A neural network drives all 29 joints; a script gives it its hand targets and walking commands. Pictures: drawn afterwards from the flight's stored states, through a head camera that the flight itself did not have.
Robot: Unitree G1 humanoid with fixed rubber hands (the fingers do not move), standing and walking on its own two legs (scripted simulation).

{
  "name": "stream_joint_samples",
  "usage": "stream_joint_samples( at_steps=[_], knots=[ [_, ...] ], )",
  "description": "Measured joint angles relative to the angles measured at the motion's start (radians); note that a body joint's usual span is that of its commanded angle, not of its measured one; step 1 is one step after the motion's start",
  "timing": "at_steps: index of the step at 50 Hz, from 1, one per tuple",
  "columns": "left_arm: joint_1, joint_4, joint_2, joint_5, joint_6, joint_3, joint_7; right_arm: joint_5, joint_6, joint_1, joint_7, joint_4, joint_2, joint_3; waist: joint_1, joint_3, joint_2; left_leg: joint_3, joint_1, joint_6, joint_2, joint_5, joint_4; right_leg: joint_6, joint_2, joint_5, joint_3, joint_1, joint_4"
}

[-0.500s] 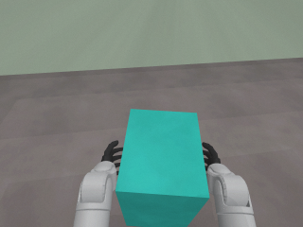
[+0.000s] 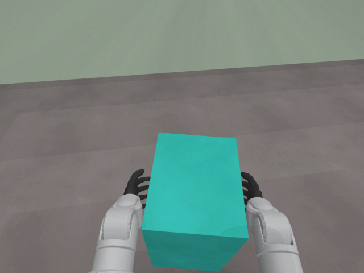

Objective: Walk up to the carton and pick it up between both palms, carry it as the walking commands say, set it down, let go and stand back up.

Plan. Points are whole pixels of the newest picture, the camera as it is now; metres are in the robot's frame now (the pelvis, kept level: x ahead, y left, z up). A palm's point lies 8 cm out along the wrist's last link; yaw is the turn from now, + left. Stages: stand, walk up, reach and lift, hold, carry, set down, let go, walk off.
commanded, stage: carry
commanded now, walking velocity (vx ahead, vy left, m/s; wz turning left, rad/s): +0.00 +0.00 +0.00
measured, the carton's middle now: (191, 207) +0.31 +0.00 -0.02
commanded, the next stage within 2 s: hold in 0.48 s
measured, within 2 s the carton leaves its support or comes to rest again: neither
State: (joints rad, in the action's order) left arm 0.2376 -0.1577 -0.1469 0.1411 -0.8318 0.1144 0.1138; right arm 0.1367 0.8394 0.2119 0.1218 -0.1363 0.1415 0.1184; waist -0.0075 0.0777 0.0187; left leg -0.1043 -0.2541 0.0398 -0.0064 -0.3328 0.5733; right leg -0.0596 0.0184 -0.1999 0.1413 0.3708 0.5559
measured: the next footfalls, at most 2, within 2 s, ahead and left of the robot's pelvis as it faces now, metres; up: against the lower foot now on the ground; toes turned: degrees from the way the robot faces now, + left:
none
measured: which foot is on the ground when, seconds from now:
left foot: down 0.00-1.00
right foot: down 0.00-1.00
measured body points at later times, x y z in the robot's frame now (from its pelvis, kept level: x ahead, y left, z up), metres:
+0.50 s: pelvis +0.00 +0.00 +0.00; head -0.03 +0.01 +0.45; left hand +0.30 +0.14 +0.04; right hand +0.29 -0.13 +0.04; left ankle -0.02 +0.09 -0.73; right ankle +0.06 -0.08 -0.73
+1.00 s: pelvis -0.05 +0.00 +0.00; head -0.07 -0.02 +0.45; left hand +0.27 +0.13 +0.04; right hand +0.27 -0.14 +0.03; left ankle -0.02 +0.09 -0.73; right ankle +0.06 -0.08 -0.73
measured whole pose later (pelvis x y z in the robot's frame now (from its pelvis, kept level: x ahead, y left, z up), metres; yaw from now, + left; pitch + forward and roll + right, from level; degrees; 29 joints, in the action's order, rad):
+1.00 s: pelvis -0.05 +0.00 +0.00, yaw +4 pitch -9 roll +1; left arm 0.40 -0.38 -0.20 0.23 -0.68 0.27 0.05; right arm 0.22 0.75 0.35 0.08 -0.28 0.18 0.28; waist 0.04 -0.09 -0.02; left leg -0.05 -0.14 0.05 -0.06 -0.27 0.56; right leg -0.05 -0.02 -0.16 0.02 0.24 0.56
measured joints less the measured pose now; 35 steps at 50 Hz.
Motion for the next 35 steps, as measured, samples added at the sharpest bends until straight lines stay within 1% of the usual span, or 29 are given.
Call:
stream_joint_samples(
  at_steps=[4, 7, 10, 13, 14, 16, 24, 26, 29, 31, 35],
  knots=[
    [0.003, -0.011, 0.0, 0.0, 0.011, 0.001, -0.001, 0.002, -0.009, -0.003, 0.0, -0.004, -0.001, 0.0, 0.001, -0.006, -0.008, 0.0, -0.002, 0.002, -0.001, 0.004, -0.002, 0.001, 0.001, 0.004, 0.0, 0.0, -0.003],
    [0.0, 0.008, 0.0, -0.01, 0.013, -0.003, 0.003, -0.006, -0.007, -0.007, 0.006, 0.021, -0.001, -0.004, 0.0, -0.011, -0.009, -0.002, -0.009, 0.002, -0.002, 0.005, 0.001, 0.001, 0.002, 0.006, -0.001, 0.009, 0.0],
    [0.001, -0.003, 0.0, -0.008, 0.023, -0.001, 0.0, -0.003, -0.009, -0.002, 0.006, 0.014, -0.001, -0.001, 0.001, -0.007, -0.015, 0.0, -0.015, 0.002, 0.001, 0.003, 0.006, 0.0, -0.001, 0.009, 0.001, 0.01, -0.005],
    [-0.007, 0.009, 0.001, -0.014, 0.021, -0.005, 0.004, -0.008, -0.009, -0.008, 0.007, 0.021, -0.002, -0.005, 0.002, -0.003, -0.019, 0.002, -0.016, 0.001, 0.004, 0.002, 0.009, 0.0, -0.004, 0.011, 0.003, 0.007, -0.011],
    [-0.002, -0.005, 0.0, -0.006, 0.028, -0.002, 0.0, 0.0, -0.016, -0.005, 0.003, 0.009, -0.001, -0.003, 0.002, -0.001, -0.019, 0.003, -0.016, 0.001, 0.004, 0.002, 0.008, 0.0, -0.004, 0.012, 0.004, 0.005, -0.013],
    [0.005, -0.019, -0.001, -0.005, 0.032, 0.005, 0.0, 0.003, -0.02, 0.0, 0.003, -0.004, 0.0, 0.001, 0.001, 0.003, -0.017, 0.003, -0.014, 0.002, 0.003, 0.002, 0.007, 0.001, -0.003, 0.012, 0.004, 0.004, -0.012],
    [-0.001, -0.01, 0.0, -0.012, 0.037, 0.003, 0.003, -0.001, -0.022, 0.002, 0.005, -0.001, 0.0, 0.0, 0.001, 0.009, -0.008, 0.002, -0.016, 0.004, 0.003, -0.003, 0.018, 0.004, -0.002, 0.01, 0.003, 0.005, -0.005],
    [0.011, -0.045, -0.003, 0.012, 0.05, 0.011, -0.014, 0.017, -0.033, 0.007, -0.005, -0.026, 0.002, 0.008, -0.008, -0.022, -0.006, -0.003, 0.023, 0.008, 0.001, 0.0, 0.004, 0.004, -0.002, 0.011, -0.003, -0.029, -0.012],
    [0.005, -0.056, -0.001, 0.034, 0.07, 0.0, -0.035, 0.029, -0.042, -0.008, -0.009, -0.016, -0.001, 0.002, -0.02, -0.1, -0.005, -0.009, 0.099, 0.012, -0.005, 0.015, -0.031, 0.004, -0.001, 0.021, -0.009, -0.098, -0.035],
    [-0.016, -0.041, 0.003, 0.036, 0.078, -0.014, -0.038, 0.028, -0.045, -0.021, -0.01, -0.004, -0.003, -0.01, -0.017, -0.123, -0.007, -0.01, 0.119, 0.012, -0.008, 0.026, -0.05, 0.005, 0.0, 0.031, -0.011, -0.117, -0.051],
    [-0.046, -0.02, 0.008, 0.031, 0.084, -0.031, -0.033, 0.026, -0.051, -0.037, -0.013, 0.004, -0.006, -0.023, 0.001, -0.134, -0.015, -0.013, 0.135, 0.013, -0.013, 0.048, -0.077, 0.008, 0.002, 0.053, -0.015, -0.134, -0.08]
  ],
)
